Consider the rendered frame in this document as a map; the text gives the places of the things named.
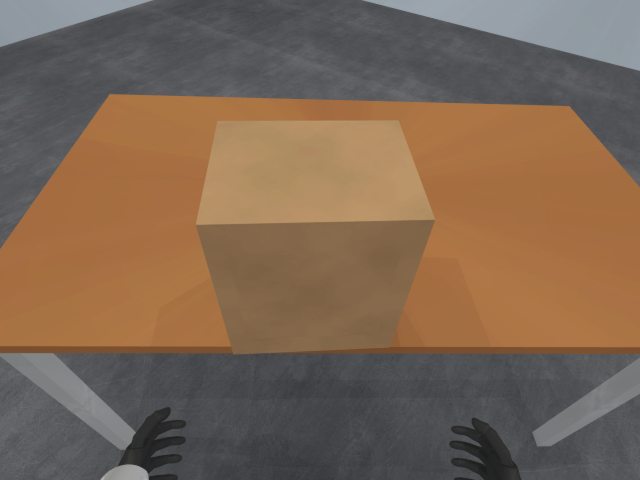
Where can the right robot hand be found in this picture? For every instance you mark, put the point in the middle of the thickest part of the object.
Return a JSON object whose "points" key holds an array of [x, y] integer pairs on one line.
{"points": [[493, 453]]}

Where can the table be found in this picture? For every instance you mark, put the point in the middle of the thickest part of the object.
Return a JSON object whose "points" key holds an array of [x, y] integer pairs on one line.
{"points": [[535, 248]]}

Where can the carton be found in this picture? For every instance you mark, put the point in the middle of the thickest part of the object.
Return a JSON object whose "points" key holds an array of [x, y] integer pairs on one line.
{"points": [[313, 232]]}

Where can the left robot hand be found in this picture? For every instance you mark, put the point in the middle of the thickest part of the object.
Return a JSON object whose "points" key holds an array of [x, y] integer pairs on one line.
{"points": [[144, 445]]}

